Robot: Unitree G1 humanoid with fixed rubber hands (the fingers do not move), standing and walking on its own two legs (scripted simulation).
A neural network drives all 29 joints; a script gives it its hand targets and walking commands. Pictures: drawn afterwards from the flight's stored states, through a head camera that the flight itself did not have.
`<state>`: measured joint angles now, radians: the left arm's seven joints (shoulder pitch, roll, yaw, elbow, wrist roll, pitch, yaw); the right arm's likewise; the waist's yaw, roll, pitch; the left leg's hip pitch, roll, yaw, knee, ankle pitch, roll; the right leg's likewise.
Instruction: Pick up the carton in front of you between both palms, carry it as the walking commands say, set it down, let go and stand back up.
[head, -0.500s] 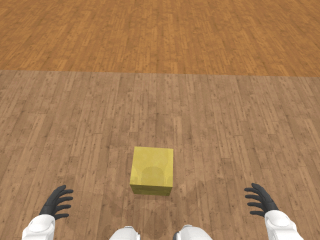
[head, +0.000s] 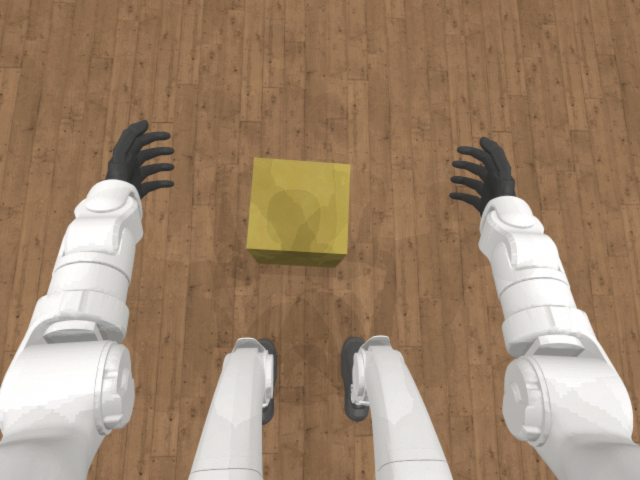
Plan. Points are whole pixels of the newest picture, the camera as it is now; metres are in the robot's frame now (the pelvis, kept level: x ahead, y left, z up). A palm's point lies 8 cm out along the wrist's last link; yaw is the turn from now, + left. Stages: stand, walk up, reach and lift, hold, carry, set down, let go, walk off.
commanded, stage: reach and lift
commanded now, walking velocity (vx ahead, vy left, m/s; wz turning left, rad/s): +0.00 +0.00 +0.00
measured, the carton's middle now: (299, 219) +0.52 +0.02 -0.54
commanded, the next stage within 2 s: none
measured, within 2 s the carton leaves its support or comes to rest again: leaves its support in 1.90 s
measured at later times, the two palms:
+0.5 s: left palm (179, 153) +0.54 +0.21 -0.20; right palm (421, 173) +0.51 -0.17 -0.20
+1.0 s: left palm (212, 202) +0.53 +0.20 -0.43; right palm (385, 210) +0.51 -0.17 -0.43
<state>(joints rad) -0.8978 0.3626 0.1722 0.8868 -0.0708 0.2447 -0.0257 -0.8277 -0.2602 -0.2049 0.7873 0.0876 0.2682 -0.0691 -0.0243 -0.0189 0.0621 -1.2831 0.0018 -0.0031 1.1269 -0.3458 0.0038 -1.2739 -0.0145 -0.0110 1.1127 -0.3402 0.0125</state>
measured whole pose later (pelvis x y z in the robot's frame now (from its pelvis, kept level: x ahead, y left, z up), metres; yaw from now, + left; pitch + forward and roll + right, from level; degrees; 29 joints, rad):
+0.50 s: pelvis +0.02 +0.01 -0.07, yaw +0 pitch +51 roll -2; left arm -1.24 0.29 0.34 1.04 0.07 0.09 -0.01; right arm -1.11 -0.16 -0.40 0.90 -0.05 0.08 -0.09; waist -0.02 0.01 -0.09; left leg -1.82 -0.02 -0.02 1.32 -0.39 0.01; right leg -1.79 0.01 0.03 1.30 -0.40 0.05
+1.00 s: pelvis -0.03 -0.01 -0.26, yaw -1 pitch +41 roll -2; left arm -1.53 0.49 0.06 1.19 -0.21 0.09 0.03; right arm -1.43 -0.28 -0.14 1.05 0.22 0.11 -0.19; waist -0.02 -0.04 0.30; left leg -2.26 -0.02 -0.05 2.07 -0.52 -0.03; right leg -2.24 0.04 0.00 2.05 -0.53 0.04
